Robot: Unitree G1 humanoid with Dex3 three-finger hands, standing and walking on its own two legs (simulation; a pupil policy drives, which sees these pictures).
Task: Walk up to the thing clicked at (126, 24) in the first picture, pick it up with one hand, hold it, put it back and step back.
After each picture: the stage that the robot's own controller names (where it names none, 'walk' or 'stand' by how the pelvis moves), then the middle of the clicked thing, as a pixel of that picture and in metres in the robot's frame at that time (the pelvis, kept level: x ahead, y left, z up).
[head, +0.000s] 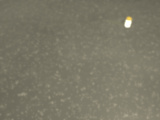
stand; (128, 22) +1.81 -0.57 -0.72
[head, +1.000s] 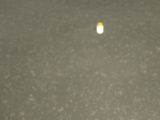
walk; (100, 27) +1.73 -0.06 -0.69
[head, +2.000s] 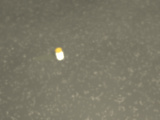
walk; (59, 53) +1.13 +0.33 -0.71
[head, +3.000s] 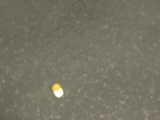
walk; (57, 90) +0.69 +0.33 -0.72
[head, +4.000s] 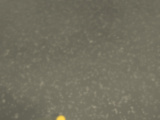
walk; out of the picture +0.45 +0.24 -0.72
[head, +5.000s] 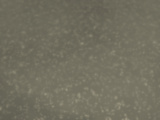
stand; out of the picture +0.34 +0.24 -0.72
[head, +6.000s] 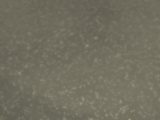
stand; out of the picture +0.33 +0.22 -0.72
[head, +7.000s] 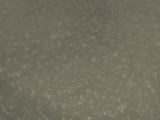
stand; out of the picture +0.34 +0.24 -0.73
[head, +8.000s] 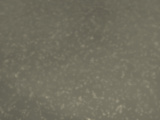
stand; out of the picture +0.33 +0.25 -0.73
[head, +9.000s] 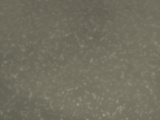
go down; out of the picture +0.32 +0.25 -0.73
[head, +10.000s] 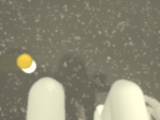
go down; (26, 64) +0.41 +0.26 -0.35
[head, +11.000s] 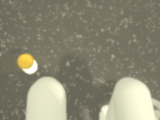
go down; (28, 64) +0.40 +0.26 -0.31
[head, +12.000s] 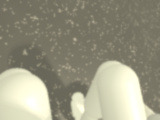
close in; out of the picture +0.39 +0.30 -0.22
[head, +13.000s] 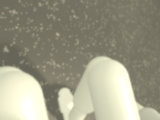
close; out of the picture +0.39 +0.30 -0.22
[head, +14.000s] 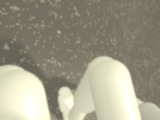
lift; out of the picture +0.37 +0.29 -0.23
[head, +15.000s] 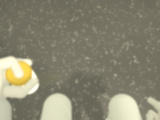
lift; (24, 78) +0.32 +0.21 -0.02
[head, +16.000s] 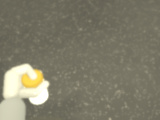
hold; (35, 87) +0.32 +0.19 -0.01
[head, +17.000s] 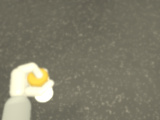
hold; (40, 85) +0.33 +0.17 +0.00
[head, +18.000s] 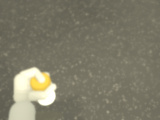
crouch; (43, 89) +0.33 +0.16 -0.04
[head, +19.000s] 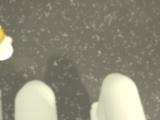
lower; out of the picture +0.45 +0.26 -0.10
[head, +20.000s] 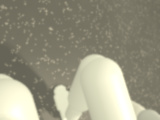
lower; out of the picture +0.41 +0.30 -0.23
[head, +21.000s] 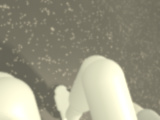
lower; out of the picture +0.41 +0.30 -0.23
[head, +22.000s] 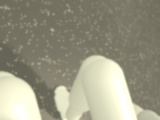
lower; out of the picture +0.41 +0.30 -0.22
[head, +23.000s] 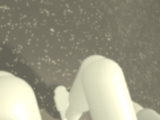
lower; out of the picture +0.41 +0.30 -0.23
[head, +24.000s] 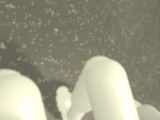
open; out of the picture +0.39 +0.28 -0.23
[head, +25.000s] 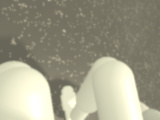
stand; out of the picture +0.40 +0.28 -0.22
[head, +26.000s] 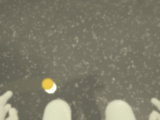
walk; (49, 85) +0.40 +0.22 -0.49
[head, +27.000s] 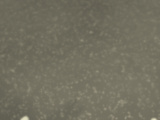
stand; out of the picture +0.35 +0.20 -0.66
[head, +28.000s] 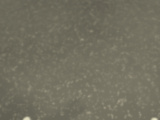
stand; out of the picture +0.35 +0.21 -0.67
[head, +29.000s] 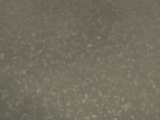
stand; out of the picture +0.37 +0.20 -0.72
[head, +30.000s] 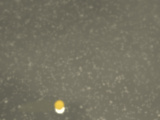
walk; (59, 106) +0.40 +0.14 -0.71
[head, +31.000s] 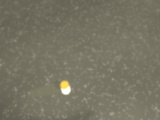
walk; (65, 87) +0.58 +0.18 -0.69
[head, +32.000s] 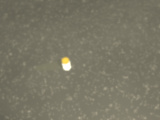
walk; (66, 63) +0.86 +0.24 -0.70
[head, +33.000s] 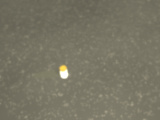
stand; (63, 71) +0.92 +0.23 -0.70
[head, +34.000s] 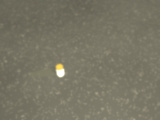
stand; (60, 70) +0.93 +0.25 -0.73
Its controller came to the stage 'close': yes
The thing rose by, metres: 0.71
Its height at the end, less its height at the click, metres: +0.00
